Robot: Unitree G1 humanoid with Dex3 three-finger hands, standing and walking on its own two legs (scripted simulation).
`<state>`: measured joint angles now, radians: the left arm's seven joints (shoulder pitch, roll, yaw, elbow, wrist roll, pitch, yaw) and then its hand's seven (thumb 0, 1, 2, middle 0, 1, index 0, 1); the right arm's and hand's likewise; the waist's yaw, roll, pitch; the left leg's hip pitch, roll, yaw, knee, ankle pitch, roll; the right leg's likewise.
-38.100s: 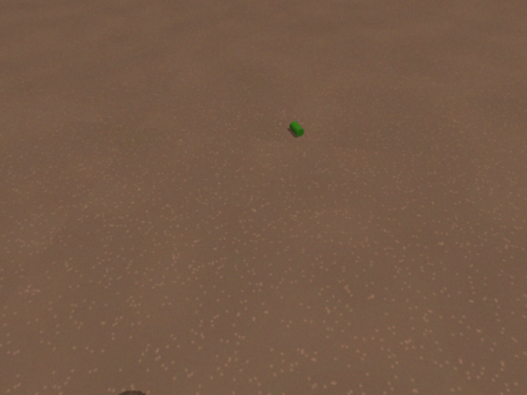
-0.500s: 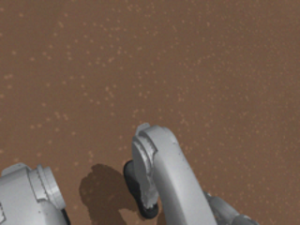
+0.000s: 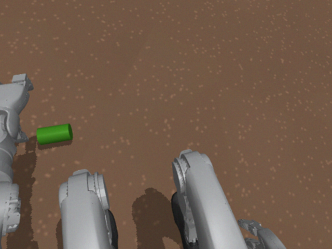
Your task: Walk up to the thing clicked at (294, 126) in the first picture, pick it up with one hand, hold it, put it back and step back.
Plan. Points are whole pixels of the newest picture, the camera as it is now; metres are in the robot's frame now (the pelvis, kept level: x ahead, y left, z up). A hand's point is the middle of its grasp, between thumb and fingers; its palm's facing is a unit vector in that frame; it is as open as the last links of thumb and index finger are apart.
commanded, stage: withdraw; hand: left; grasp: from above
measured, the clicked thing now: (55, 134) +0.48 +0.29 -0.33
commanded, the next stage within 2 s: home in 0.20 s
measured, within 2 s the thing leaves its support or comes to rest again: neither
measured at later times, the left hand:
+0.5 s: hand (38, 129) +0.46 +0.29 -0.21, palm faces -0.42 -0.10 -0.90, open 12.5 cm
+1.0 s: hand (10, 155) +0.36 +0.26 -0.01, palm faces -0.21 -0.75 -0.63, open 7.6 cm
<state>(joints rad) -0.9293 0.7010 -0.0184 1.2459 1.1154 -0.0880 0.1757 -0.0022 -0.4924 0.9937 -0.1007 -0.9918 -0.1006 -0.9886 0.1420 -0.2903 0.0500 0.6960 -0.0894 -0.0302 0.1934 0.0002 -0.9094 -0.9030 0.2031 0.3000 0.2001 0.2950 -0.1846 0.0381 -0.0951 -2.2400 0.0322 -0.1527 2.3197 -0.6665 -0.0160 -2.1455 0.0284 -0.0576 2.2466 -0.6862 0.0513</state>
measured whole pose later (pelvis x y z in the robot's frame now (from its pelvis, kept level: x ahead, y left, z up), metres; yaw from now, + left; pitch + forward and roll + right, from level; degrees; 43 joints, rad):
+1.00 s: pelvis +0.01 +0.00 +0.10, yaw +3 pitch +33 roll -6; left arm -0.35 0.46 0.07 0.57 0.40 0.08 0.02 0.00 0.83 0.91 -0.22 -0.33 -0.22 -0.33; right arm 0.13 -0.28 -0.02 0.61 0.01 -0.01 0.07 0.00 -0.91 -0.90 0.20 0.30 0.20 0.29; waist -0.08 0.04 -0.19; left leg -1.93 0.04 -0.11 2.00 -0.66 -0.01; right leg -1.85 0.01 -0.04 1.94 -0.68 0.04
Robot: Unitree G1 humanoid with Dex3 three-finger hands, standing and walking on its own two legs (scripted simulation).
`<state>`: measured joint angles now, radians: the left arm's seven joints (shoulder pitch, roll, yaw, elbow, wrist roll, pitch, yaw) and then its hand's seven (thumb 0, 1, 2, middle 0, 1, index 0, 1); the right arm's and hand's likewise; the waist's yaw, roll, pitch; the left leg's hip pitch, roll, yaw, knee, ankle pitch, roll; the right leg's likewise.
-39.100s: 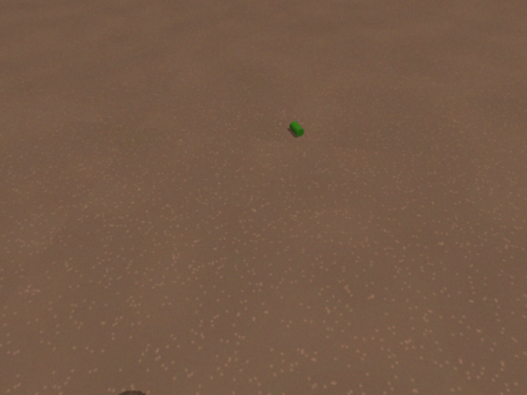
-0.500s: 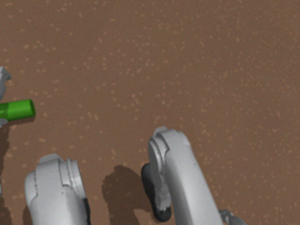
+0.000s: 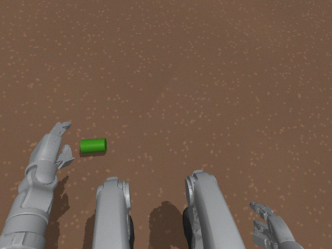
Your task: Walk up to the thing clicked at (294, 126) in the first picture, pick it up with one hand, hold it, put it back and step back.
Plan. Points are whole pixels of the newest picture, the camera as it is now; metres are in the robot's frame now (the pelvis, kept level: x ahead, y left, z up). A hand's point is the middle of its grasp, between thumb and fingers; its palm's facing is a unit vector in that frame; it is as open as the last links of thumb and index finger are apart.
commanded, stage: home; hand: left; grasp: from above
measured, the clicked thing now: (94, 145) +0.49 +0.26 -0.43
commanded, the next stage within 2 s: none
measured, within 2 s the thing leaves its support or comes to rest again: neither
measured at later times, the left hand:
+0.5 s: hand (31, 196) +0.26 +0.21 +0.09, palm faces +0.13 -0.97 -0.23, open 7.4 cm
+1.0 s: hand out of the picture +0.22 +0.20 +0.21, palm faces +0.16 -0.97 -0.20, open 7.4 cm
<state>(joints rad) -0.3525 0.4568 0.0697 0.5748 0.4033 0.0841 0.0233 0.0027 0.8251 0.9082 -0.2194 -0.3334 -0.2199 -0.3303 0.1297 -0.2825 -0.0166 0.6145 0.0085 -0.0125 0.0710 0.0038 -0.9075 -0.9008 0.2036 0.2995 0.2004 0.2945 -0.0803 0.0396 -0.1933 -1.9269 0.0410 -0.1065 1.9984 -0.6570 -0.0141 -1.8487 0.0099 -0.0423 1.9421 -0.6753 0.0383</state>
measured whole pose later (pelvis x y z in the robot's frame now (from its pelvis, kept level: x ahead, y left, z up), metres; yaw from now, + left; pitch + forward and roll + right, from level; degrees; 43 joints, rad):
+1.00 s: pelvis +0.08 +0.00 +0.25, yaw +6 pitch +10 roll -3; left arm 0.51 0.22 0.04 -0.13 -0.05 0.46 0.02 0.01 0.91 0.90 -0.20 -0.30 -0.20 -0.30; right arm 0.27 -0.23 0.03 0.51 0.01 -0.22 -0.18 0.01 -0.90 -0.90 0.20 0.30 0.20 0.29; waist -0.04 0.05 -0.17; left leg -0.71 0.04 -0.06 1.01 -0.48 -0.02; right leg -0.63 -0.02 -0.06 0.94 -0.49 0.03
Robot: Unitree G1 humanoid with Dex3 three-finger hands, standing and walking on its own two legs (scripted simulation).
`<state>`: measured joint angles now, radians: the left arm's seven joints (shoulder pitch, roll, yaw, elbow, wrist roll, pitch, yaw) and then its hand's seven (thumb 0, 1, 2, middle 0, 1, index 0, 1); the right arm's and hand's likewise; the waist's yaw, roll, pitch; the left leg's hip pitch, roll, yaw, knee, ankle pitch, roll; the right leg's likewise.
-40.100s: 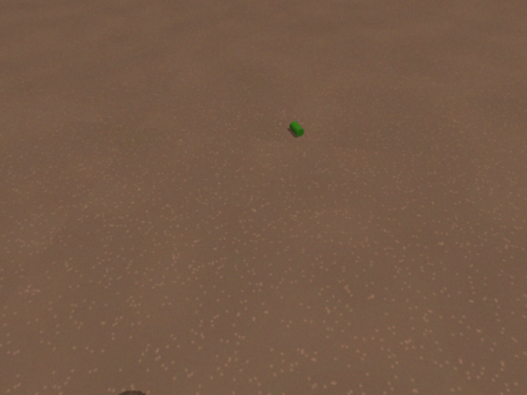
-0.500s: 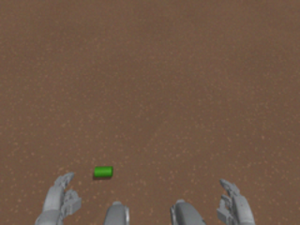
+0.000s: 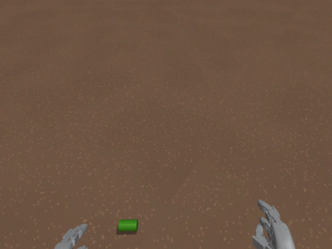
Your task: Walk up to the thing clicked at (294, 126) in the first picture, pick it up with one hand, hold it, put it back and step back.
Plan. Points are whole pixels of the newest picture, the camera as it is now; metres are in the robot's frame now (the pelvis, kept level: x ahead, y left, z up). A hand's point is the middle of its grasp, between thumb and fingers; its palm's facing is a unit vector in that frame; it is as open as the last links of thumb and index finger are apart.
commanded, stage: home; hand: left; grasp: from above
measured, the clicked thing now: (128, 225) +0.44 +0.21 -0.69
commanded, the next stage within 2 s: stand in 1.82 s
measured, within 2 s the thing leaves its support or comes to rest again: neither
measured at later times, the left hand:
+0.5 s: hand out of the picture +0.16 +0.18 -0.05, palm faces +0.04 -0.98 -0.21, open 7.4 cm
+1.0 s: hand out of the picture +0.16 +0.18 -0.05, palm faces +0.03 -0.98 -0.21, open 7.4 cm
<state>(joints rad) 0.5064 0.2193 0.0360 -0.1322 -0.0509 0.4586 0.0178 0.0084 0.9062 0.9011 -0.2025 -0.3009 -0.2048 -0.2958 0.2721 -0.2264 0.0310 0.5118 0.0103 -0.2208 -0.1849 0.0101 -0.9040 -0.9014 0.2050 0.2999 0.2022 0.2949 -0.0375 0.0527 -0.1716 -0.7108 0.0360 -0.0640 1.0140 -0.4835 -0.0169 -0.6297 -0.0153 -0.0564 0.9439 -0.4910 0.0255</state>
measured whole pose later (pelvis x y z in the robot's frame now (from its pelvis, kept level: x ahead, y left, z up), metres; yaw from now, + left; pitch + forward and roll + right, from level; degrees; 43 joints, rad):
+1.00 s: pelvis +0.00 +0.00 +0.00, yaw +0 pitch +10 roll -3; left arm 0.50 0.23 0.03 -0.13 -0.05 0.45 0.02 0.01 0.91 0.90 -0.20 -0.30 -0.20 -0.30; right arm 0.28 -0.22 0.03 0.54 0.01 -0.23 -0.18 0.01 -0.90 -0.90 0.21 0.30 0.20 0.30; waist -0.04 0.05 -0.16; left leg -0.71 0.04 -0.06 1.02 -0.49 -0.01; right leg -0.63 -0.01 -0.05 0.95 -0.49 0.03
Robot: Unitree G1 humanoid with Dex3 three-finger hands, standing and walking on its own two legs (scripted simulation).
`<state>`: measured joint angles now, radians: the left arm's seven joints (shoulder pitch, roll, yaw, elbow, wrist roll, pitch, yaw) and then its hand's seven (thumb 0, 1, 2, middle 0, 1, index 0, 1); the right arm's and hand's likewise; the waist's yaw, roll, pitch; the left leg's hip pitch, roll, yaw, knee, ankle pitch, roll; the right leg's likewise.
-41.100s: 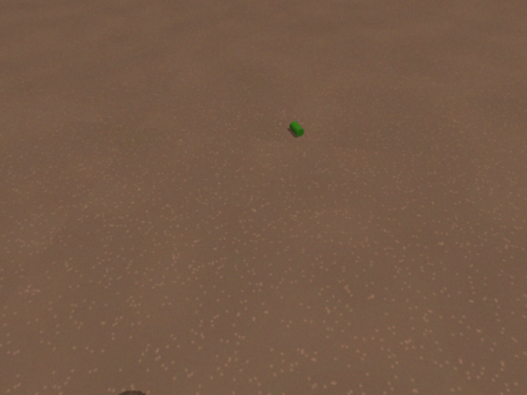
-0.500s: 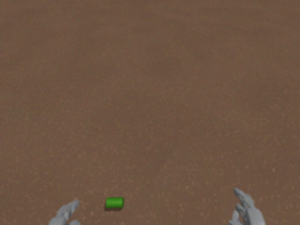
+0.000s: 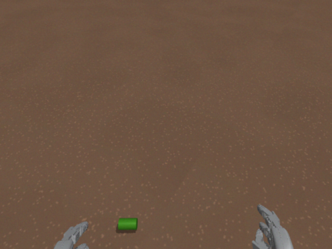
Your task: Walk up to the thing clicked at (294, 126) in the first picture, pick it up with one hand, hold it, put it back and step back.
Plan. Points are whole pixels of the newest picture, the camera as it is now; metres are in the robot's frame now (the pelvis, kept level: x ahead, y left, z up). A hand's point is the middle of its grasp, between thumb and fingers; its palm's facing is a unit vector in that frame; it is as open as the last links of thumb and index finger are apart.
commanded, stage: home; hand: left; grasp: from above
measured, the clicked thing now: (128, 223) +0.43 +0.21 -0.68
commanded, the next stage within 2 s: stand in 0.82 s
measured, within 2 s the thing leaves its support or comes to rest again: neither
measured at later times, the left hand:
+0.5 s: hand out of the picture +0.16 +0.18 -0.05, palm faces +0.04 -0.98 -0.21, open 7.4 cm
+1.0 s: hand out of the picture +0.17 +0.19 -0.07, palm faces +0.01 -0.96 -0.29, open 7.4 cm
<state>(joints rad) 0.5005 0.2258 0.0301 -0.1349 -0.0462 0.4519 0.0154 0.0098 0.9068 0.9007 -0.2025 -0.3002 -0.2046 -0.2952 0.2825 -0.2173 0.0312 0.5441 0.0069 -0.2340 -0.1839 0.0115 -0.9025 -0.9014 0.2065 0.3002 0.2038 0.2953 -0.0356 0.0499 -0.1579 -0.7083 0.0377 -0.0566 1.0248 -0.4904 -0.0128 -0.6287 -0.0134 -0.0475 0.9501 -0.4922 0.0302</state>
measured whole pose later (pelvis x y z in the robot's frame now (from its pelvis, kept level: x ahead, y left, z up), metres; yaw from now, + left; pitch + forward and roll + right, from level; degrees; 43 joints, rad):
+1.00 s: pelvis +0.00 -0.01 +0.01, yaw +0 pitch +6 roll -1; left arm 0.32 0.26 0.00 0.20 0.03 0.21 0.03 0.01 0.90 0.90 -0.21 -0.30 -0.21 -0.30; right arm 0.21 -0.25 0.01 0.68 -0.08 -0.13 -0.11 0.01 -0.90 -0.90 0.21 0.30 0.20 0.29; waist 0.01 0.01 -0.05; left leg -0.59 0.02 -0.03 0.96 -0.47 -0.01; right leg -0.53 -0.03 -0.03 0.92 -0.49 0.02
